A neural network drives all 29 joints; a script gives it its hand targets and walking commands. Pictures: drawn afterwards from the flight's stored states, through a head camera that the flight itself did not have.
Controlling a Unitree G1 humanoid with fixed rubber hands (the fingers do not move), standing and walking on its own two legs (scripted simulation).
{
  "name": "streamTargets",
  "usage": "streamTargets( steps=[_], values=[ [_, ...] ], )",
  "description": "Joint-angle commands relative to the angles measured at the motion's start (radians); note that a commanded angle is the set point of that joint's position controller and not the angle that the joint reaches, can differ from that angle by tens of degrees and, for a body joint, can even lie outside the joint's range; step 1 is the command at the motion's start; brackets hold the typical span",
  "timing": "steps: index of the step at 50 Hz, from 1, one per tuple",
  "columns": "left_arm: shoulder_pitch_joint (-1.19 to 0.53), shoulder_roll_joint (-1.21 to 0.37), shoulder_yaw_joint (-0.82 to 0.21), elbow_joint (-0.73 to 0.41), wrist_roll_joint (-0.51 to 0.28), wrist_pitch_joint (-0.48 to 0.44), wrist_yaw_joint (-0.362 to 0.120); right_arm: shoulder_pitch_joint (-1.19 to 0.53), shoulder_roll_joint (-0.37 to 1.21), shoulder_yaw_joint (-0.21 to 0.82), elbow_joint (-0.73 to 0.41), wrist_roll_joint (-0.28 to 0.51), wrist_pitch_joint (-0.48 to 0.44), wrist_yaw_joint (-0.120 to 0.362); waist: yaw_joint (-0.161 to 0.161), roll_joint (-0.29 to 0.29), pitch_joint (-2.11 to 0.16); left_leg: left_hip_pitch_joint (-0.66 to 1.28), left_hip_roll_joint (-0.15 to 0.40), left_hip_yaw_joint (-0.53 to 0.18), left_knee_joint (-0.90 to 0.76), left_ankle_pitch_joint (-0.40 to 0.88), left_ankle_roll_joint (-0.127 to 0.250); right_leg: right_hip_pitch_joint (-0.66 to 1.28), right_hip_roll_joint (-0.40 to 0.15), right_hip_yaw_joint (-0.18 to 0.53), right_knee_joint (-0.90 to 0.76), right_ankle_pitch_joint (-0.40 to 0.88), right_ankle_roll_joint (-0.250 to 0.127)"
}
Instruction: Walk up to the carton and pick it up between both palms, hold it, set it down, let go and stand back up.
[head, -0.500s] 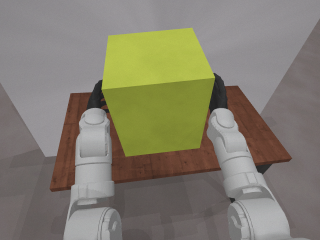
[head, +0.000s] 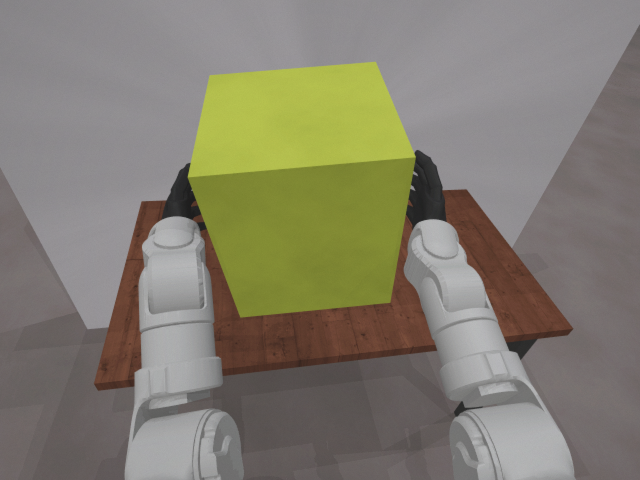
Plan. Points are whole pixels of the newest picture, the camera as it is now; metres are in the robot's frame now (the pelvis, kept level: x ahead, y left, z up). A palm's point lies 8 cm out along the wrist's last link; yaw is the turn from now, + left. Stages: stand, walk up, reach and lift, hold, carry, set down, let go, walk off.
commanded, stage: hold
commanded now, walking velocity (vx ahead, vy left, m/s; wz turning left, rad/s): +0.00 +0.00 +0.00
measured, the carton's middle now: (305, 195) +0.41 +0.01 +0.17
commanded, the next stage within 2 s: none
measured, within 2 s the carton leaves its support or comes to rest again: neither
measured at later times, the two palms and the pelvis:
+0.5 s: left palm (212, 200) +0.38 +0.13 +0.18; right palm (446, 204) +0.37 -0.16 +0.19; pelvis +0.00 +0.00 +0.00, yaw -1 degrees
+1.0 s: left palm (177, 215) +0.36 +0.17 +0.17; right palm (415, 207) +0.36 -0.12 +0.18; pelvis +0.01 +0.01 +0.00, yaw +1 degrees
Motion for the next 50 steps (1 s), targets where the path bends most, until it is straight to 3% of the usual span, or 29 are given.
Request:
streamTargets(
  steps=[1,3,5,7,10,16,18,19,22,23,26,28,29,31,34,37,40,42,45,46,49,50],
  values=[
    [-0.767,-0.454,-0.523,-0.102,-0.243,-0.146,-0.146,-0.774,0.441,0.260,-0.283,0.008,-0.098,0.191,-0.058,0.148,-0.388,-0.096,-0.068,0.122,-0.075,0.045,0.004,0.050,0.081,-0.093,-0.014,-0.041,-0.014],
    [-0.809,-0.468,-0.558,-0.121,-0.260,-0.163,-0.125,-0.799,0.456,0.258,-0.266,0.002,-0.109,0.202,-0.068,0.149,-0.444,-0.087,-0.063,0.119,-0.068,0.012,0.011,0.052,0.085,-0.090,-0.014,-0.071,-0.021],
    [-0.817,-0.456,-0.527,-0.052,-0.244,-0.166,-0.109,-0.803,0.450,0.227,-0.191,-0.034,-0.111,0.214,-0.051,0.148,-0.440,-0.137,-0.057,0.114,-0.089,-0.087,0.024,0.029,0.077,-0.088,-0.013,-0.140,-0.021],
    [-0.826,-0.449,-0.500,-0.027,-0.225,-0.180,-0.101,-0.790,0.458,0.208,-0.147,-0.048,-0.117,0.231,-0.042,0.152,-0.434,-0.168,-0.051,0.120,-0.099,-0.121,0.035,0.045,0.077,-0.093,-0.005,-0.147,-0.018],
    [-0.838,-0.441,-0.457,0.048,-0.212,-0.193,-0.100,-0.831,0.466,0.204,-0.119,-0.059,-0.131,0.238,-0.029,0.112,-0.442,-0.191,-0.057,0.128,-0.106,-0.145,0.046,0.064,0.067,-0.080,-0.017,-0.144,-0.007],
    [-0.845,-0.420,-0.384,0.126,-0.176,-0.209,-0.100,-0.850,0.467,0.184,-0.015,-0.062,-0.142,0.246,-0.007,0.081,-0.451,-0.165,-0.073,0.146,-0.095,-0.059,0.052,0.063,0.072,-0.090,-0.020,-0.057,0.006],
    [-0.848,-0.424,-0.373,0.104,-0.168,-0.213,-0.101,-0.848,0.469,0.188,-0.024,-0.058,-0.147,0.250,0.000,0.066,-0.461,-0.121,-0.069,0.136,-0.080,0.009,0.047,0.065,0.071,-0.086,-0.015,-0.027,0.002],
    [-0.852,-0.428,-0.388,0.096,-0.176,-0.215,-0.102,-0.845,0.478,0.195,-0.016,-0.050,-0.150,0.248,-0.001,0.094,-0.488,-0.104,-0.078,0.148,-0.065,0.047,0.038,0.066,0.076,-0.091,-0.015,-0.003,0.003],
    [-0.814,-0.432,-0.380,0.089,-0.177,-0.208,-0.095,-0.860,0.461,0.227,-0.065,-0.019,-0.155,0.238,0.015,0.093,-0.498,-0.083,-0.073,0.139,-0.046,0.135,0.031,0.083,0.075,-0.089,-0.011,0.073,0.001],
    [-0.801,-0.423,-0.379,0.069,-0.174,-0.206,-0.093,-0.845,0.466,0.260,-0.072,-0.010,-0.152,0.232,0.030,0.065,-0.504,-0.086,-0.077,0.142,-0.037,0.187,0.035,0.115,0.079,-0.088,-0.003,0.138,0.012],
    [-0.744,-0.418,-0.385,0.032,-0.171,-0.191,-0.098,-0.824,0.488,0.322,-0.115,0.047,-0.145,0.212,0.035,0.047,-0.491,-0.067,-0.084,0.143,-0.021,0.290,0.029,0.162,0.084,-0.072,0.011,0.263,0.034],
    [-0.724,-0.410,-0.429,-0.010,-0.188,-0.184,-0.104,-0.788,0.485,0.345,-0.149,0.072,-0.134,0.189,0.013,0.058,-0.504,-0.069,-0.095,0.135,-0.003,0.336,0.027,0.209,0.078,-0.055,0.022,0.346,0.034],
    [-0.703,-0.416,-0.435,-0.037,-0.199,-0.178,-0.108,-0.775,0.484,0.369,-0.185,0.087,-0.126,0.178,0.009,0.033,-0.477,-0.064,-0.092,0.127,-0.006,0.366,0.026,0.215,0.075,-0.049,0.020,0.383,0.038],
    [-0.704,-0.411,-0.463,-0.094,-0.203,-0.166,-0.116,-0.751,0.494,0.383,-0.212,0.101,-0.103,0.159,0.001,0.064,-0.465,-0.067,-0.093,0.119,-0.005,0.375,0.025,0.222,0.070,-0.045,0.029,0.415,0.039],
    [-0.684,-0.414,-0.494,-0.166,-0.204,-0.149,-0.126,-0.675,0.486,0.387,-0.218,0.108,-0.081,0.145,-0.025,0.102,-0.450,-0.018,-0.093,0.118,0.000,0.398,0.005,0.196,0.080,-0.048,0.019,0.386,0.041],
    [-0.718,-0.432,-0.519,-0.200,-0.221,-0.141,-0.130,-0.706,0.475,0.381,-0.289,0.092,-0.074,0.149,-0.032,0.101,-0.452,-0.027,-0.092,0.110,-0.001,0.341,-0.009,0.160,0.087,-0.067,0.011,0.281,0.024],
    [-0.724,-0.431,-0.574,-0.251,-0.244,-0.139,-0.118,-0.699,0.454,0.379,-0.330,0.100,-0.078,0.152,-0.045,0.153,-0.481,-0.003,-0.083,0.100,0.015,0.381,-0.022,0.132,0.085,-0.074,0.019,0.269,0.010],
    [-0.712,-0.448,-0.600,-0.281,-0.256,-0.142,-0.116,-0.679,0.451,0.369,-0.358,0.092,-0.078,0.152,-0.068,0.144,-0.499,0.018,-0.077,0.091,0.023,0.384,-0.028,0.142,0.094,-0.078,0.013,0.249,0.008],
    [-0.722,-0.429,-0.608,-0.264,-0.248,-0.139,-0.118,-0.671,0.427,0.351,-0.336,0.071,-0.079,0.155,-0.073,0.181,-0.456,0.007,-0.074,0.099,0.007,0.341,-0.037,0.094,0.088,-0.086,-0.002,0.183,0.005],
    [-0.682,-0.422,-0.579,-0.239,-0.237,-0.133,-0.119,-0.648,0.425,0.349,-0.318,0.066,-0.076,0.159,-0.068,0.151,-0.439,-0.006,-0.070,0.091,0.001,0.334,-0.034,0.096,0.092,-0.087,-0.004,0.183,0.005],
    [-0.632,-0.423,-0.525,-0.161,-0.192,-0.109,-0.129,-0.623,0.382,0.314,-0.249,0.031,-0.074,0.178,-0.053,0.154,-0.363,-0.020,-0.060,0.092,-0.034,0.261,-0.025,0.087,0.089,-0.096,-0.023,0.082,-0.005],
    [-0.614,-0.418,-0.496,-0.128,-0.187,-0.105,-0.134,-0.618,0.365,0.306,-0.234,0.026,-0.075,0.186,-0.050,0.127,-0.360,-0.017,-0.057,0.101,-0.041,0.234,-0.023,0.079,0.092,-0.105,-0.023,0.059,-0.007]
  ],
)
